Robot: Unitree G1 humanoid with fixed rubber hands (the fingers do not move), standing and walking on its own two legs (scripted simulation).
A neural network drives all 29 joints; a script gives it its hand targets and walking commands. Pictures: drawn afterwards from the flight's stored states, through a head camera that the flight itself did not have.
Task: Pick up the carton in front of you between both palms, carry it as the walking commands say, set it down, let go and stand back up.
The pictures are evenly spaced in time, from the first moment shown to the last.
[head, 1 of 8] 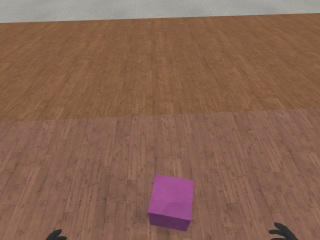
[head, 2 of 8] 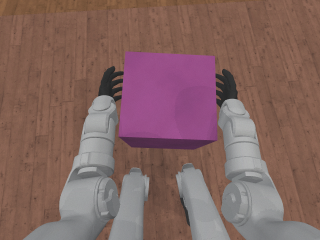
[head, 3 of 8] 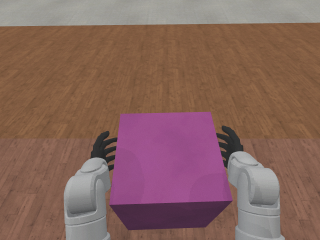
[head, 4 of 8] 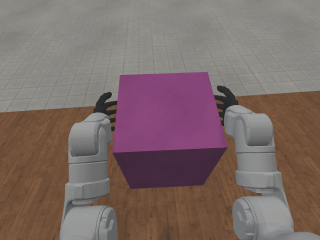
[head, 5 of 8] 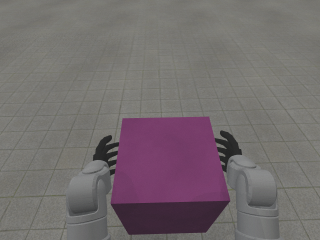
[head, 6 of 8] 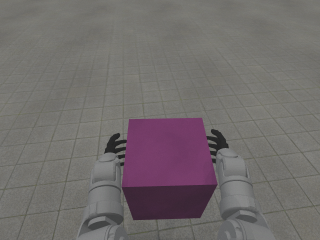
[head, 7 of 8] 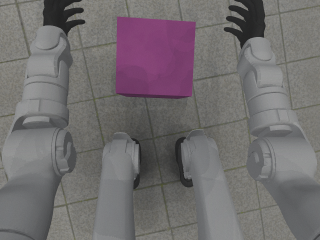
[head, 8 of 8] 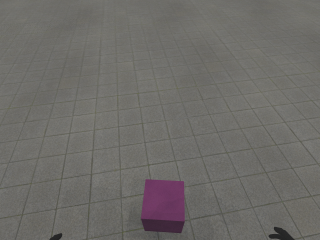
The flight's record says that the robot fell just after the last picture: no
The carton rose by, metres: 0.68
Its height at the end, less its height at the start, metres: -0.40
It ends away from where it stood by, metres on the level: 5.44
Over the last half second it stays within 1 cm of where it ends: yes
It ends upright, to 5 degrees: yes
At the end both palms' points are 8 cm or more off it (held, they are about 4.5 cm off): yes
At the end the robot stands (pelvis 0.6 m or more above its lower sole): yes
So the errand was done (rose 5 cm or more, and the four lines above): yes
